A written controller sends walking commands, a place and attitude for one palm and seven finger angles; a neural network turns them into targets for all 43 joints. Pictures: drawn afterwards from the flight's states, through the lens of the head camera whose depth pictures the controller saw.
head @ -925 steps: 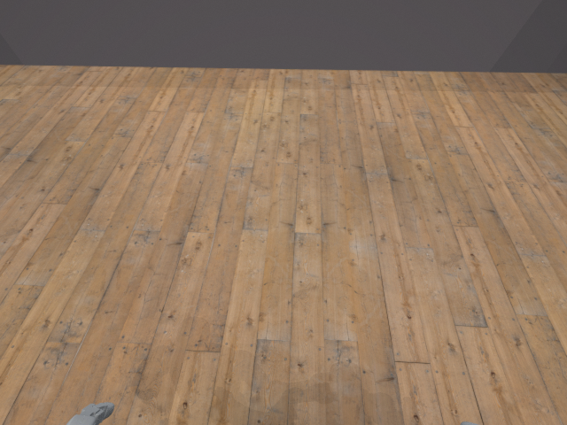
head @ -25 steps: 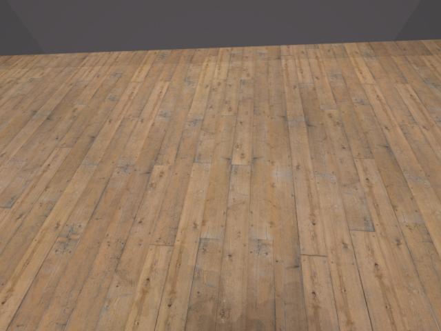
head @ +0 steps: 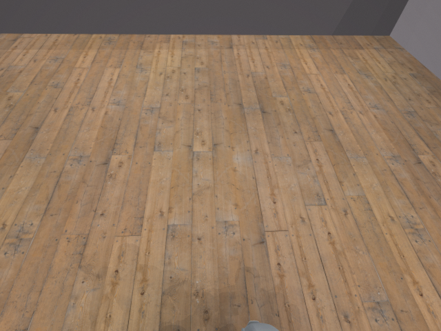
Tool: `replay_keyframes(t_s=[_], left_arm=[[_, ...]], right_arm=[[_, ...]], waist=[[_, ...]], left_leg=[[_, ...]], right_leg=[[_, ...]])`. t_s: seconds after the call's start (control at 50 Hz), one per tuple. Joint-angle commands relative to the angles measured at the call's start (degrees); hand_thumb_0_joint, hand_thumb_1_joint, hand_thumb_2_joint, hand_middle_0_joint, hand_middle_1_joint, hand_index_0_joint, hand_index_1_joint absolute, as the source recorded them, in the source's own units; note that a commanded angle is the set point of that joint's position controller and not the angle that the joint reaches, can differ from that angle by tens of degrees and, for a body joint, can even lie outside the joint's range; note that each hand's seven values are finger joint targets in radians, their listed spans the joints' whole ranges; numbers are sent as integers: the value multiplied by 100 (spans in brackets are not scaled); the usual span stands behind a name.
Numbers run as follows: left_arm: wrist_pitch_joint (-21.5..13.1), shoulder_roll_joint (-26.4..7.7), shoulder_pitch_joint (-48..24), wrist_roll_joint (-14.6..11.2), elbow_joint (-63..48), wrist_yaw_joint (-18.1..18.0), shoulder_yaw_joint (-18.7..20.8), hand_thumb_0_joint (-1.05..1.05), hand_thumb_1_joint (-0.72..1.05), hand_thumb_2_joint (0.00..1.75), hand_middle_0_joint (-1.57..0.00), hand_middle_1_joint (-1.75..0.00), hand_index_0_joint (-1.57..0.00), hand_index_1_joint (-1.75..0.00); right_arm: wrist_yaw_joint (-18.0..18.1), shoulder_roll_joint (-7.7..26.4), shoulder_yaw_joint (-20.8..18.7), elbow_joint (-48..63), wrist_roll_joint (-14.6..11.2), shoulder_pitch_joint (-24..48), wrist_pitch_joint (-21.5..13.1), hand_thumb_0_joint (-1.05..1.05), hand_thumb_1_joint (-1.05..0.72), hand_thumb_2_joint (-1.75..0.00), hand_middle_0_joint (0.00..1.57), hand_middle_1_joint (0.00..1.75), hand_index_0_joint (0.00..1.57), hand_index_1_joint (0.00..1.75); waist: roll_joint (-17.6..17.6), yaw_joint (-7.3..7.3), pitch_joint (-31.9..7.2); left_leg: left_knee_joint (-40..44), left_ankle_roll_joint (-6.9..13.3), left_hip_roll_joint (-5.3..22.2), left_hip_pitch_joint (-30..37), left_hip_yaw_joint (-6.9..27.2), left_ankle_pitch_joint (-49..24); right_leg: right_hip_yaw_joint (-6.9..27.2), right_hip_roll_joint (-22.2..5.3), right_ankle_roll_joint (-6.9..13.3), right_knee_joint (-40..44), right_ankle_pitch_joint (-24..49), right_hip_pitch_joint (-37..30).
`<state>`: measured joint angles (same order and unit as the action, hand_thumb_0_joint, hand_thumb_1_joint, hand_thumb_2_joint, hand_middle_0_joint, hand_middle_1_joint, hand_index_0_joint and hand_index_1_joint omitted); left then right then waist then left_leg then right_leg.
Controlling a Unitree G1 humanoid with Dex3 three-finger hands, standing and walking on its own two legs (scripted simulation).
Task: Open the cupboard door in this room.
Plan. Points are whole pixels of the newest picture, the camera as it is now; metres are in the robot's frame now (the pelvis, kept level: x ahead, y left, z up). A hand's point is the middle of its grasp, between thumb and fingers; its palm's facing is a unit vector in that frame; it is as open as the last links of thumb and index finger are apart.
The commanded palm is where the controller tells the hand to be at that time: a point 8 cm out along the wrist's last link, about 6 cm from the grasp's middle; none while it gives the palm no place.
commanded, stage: turn or walk to find it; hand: left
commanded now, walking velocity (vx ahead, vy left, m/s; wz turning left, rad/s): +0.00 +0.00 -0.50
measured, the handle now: out of the picture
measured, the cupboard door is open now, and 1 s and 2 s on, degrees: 0 0 0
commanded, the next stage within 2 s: none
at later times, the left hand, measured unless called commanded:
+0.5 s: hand out of the picture +0.12 +0.10 -0.14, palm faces -0.24 -0.93 -0.29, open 7.4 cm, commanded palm none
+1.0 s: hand out of the picture +0.14 +0.15 -0.17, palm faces -0.43 -0.88 -0.23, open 7.4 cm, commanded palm none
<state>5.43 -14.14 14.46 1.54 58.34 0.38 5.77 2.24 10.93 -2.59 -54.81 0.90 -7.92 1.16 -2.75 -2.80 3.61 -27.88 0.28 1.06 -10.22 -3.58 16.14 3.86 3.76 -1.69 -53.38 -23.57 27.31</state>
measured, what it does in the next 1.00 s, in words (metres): steps on the spot, turning right: right foot, then left foot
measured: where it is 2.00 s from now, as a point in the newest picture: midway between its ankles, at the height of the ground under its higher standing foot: outside the picture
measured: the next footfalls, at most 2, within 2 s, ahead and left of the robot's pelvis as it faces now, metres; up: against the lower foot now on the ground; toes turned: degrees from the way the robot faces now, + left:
right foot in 0.30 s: +0.01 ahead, -0.15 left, +0.00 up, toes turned -17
left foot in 0.88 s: +0.06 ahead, +0.07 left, +0.00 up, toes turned -25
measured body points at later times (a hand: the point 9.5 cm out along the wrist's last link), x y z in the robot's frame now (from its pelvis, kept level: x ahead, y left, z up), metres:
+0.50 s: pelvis -0.02 -0.06 +0.00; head +0.01 -0.11 +0.45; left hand +0.14 +0.15 -0.12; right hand -0.05 -0.33 -0.16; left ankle +0.00 +0.11 -0.65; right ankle -0.03 -0.14 -0.74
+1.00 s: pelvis -0.01 -0.02 +0.00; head +0.03 -0.01 +0.45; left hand +0.16 +0.20 -0.16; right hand -0.04 -0.28 -0.12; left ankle +0.02 +0.08 -0.74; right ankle -0.07 -0.12 -0.67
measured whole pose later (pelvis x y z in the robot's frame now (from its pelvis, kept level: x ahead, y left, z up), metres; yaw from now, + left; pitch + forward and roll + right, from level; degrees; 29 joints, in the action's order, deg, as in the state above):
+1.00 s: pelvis -0.01 -0.02 +0.00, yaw -31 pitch +0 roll -1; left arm 4.5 -15.3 12.2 1.6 55.4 0.7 5.5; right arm 1.7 9.8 -1.3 -51.8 1.0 -8.8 0.8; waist -2.6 -2.0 4.0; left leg -28.3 1.1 2.1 -11.7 -4.9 16.9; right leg 3.2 3.9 -2.4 -58.0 -25.4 27.7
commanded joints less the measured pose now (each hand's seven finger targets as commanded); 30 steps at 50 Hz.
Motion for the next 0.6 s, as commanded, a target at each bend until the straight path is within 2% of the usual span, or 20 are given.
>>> replay_keyframes(t_s=[0.0, 0.06, 0.1, 0.14, 0.18, 0.22, 0.24, 0.26, 0.28, 0.3, 0.32, 0.34, 0.36, 0.38, 0.42, 0.48, 0.52, 0.58], left_arm=[[-131, -488, 92, 14, -471, 78, 133, 0, 90, 90, -20, -30, -20, -30], [-180, -376, -175, -23, -638, 94, 58, 0, 90, 90, -20, -30, -20, -30], [-188, -339, -475, -36, -790, 101, 19, 0, 90, 90, -20, -30, -20, -30], [-213, -266, -638, -44, -915, 112, -35, 0, 90, 90, -20, -30, -20, -30], [-261, -217, -675, -45, -951, 118, -81, 0, 90, 90, -20, -30, -20, -30], [-331, -228, -458, -59, -912, 110, -88, 0, 90, 90, -20, -30, -20, -30], [-376, -288, -280, -53, -845, 112, -71, 0, 90, 90, -20, -30, -20, -30], [-441, -487, 59, -39, -737, 98, -28, 0, 90, 90, -20, -30, -20, -30], [-532, -1148, 380, 12, -669, 13, 78, 0, 90, 90, -20, -30, -20, -30], [-512, -1517, 649, -47, -570, -75, 160, 0, 90, 90, -20, -30, -20, -30], [-486, -1401, 734, -82, -560, -133, 137, 0, 90, 90, -20, -30, -20, -30], [-499, -1214, 434, -88, -638, -171, 147, 0, 90, 90, -20, -30, -20, -30], [-474, -1106, 53, -84, -723, -160, 116, 0, 90, 90, -20, -30, -20, -30], [-449, -964, -265, -96, -816, -162, 63, 0, 90, 90, -20, -30, -20, -30], [-495, -853, -501, -84, -928, -137, 13, 0, 90, 90, -20, -30, -20, -30], [-524, -845, -382, -80, -871, -113, 0, 0, 90, 90, -20, -30, -20, -30], [-525, -883, -275, -80, -848, -100, 8, 0, 90, 90, -20, -30, -20, -30], [-526, -856, -168, -67, -778, -107, 22, 0, 90, 90, -20, -30, -20, -30]], right_arm=[[34, 977, -205, 542, 55, 315, -124, 0, -90, -90, 20, 30, 20, 30], [16, 978, -258, 436, 47, -210, -161, 0, -90, -90, 20, 30, 20, 30], [4, 992, -295, 382, 51, -463, -167, 0, -90, -90, 20, 30, 20, 30], [-17, 1073, -336, 331, 64, -574, -165, 0, -90, -90, 20, 30, 20, 30], [-50, 1152, -374, 300, 75, -603, -135, 0, -90, -90, 20, 30, 20, 30], [-81, 1237, -404, 292, 73, -543, -109, 0, -90, -90, 20, 30, 20, 30], [-94, 1254, -411, 279, 58, -539, -99, 0, -90, -90, 20, 30, 20, 30], [-111, 1206, -410, 308, 21, -554, -92, 0, -90, -90, 20, 30, 20, 30], [-147, 821, -327, 409, -22, -681, -66, 0, -90, -90, 20, 30, 20, 30], [-134, 551, -193, 743, -13, -39, -31, 0, -90, -90, 20, 30, 20, 30], [-68, 630, -191, 782, -35, 67, 27, 0, -90, -90, 20, 30, 20, 30], [-46, 642, -190, 660, -21, -5, 64, 0, -90, -90, 20, 30, 20, 30], [-56, 715, -225, 578, -8, -24, 84, 0, -90, -90, 20, 30, 20, 30], [-85, 755, -247, 464, 15, -136, 98, 0, -90, -90, 20, 30, 20, 30], [-127, 729, -244, 324, 38, -409, 109, 0, -90, -90, 20, 30, 20, 30], [-133, 761, -252, 299, 43, -414, 123, 0, -90, -90, 20, 30, 20, 30], [-124, 776, -247, 321, 49, -372, 124, 0, -90, -90, 20, 30, 20, 30], [-96, 777, -233, 387, 38, -228, 92, 0, -90, -90, 20, 30, 20, 30]], waist=[[1037, -8, 291], [1032, 221, -15], [1092, 374, -14], [1183, 431, -164], [1427, 492, -317], [1446, 405, -488], [1297, 309, -598], [923, 125, -753], [-706, -25, -975], [-1599, -259, -780], [-1061, -289, -850], [-1218, -158, -750], [-935, -33, -501], [-578, 109, -466], [-396, 267, -554], [-380, 210, -517], [-417, 185, -496], [-334, 130, -532]], left_leg=[[1446, 574, 1447, -556, 757, -173], [1121, 778, 1562, 336, 633, -1126], [1028, 882, 1740, 517, 606, -1550], [839, 924, 1879, 716, 470, -2058], [515, 827, 1856, 676, 228, -2517], [96, 656, 1857, 603, 20, -2785], [-257, 460, 1718, 472, -180, -2682], [-947, 149, 1506, 8, -441, -2166], [-2164, -249, 1018, -1399, -686, -246], [-3191, -410, 404, -2397, -387, 2180], [-3712, -329, 489, -2305, 238, 2003], [-3939, -326, 539, -2399, 478, 1691], [-4147, -364, 535, -2456, 509, 1342], [-4136, -392, 608, -2365, 522, 912], [-3940, -475, 523, -2146, 408, 483], [-3713, -522, 437, -2071, 421, 261], [-3613, -550, 395, -2166, 447, 257], [-3333, -561, 372, -2203, 502, 387]], right_leg=[[-158, -355, -162, -1802, 203, 530], [-308, -521, -254, -1401, 145, 825], [-384, -656, -278, -979, -32, 791], [-539, -757, -262, -217, -243, 550], [-820, -672, -204, 590, -397, -19], [-958, -552, -101, 1412, -104, -568], [-1049, -490, -63, 2041, 491, -986], [-952, -574, 3, 2846, 1458, -1805], [589, -1748, 428, 3308, 2839, -2990], [1848, -2719, 1040, 3135, 5104, -2943], [1562, -2750, 1407, 3040, 5086, -2722], [1610, -2458, 1355, 3273, 4339, -2419], [1511, -2237, 1300, 3308, 3612, -2238], [1173, -2000, 1135, 3294, 3270, -2106], [814, -1738, 952, 3336, 3072, -1988], [905, -1607, 904, 3460, 2690, -1902], [1075, -1578, 928, 3504, 2493, -1964], [1332, -1627, 1037, 3476, 2572, -2135]])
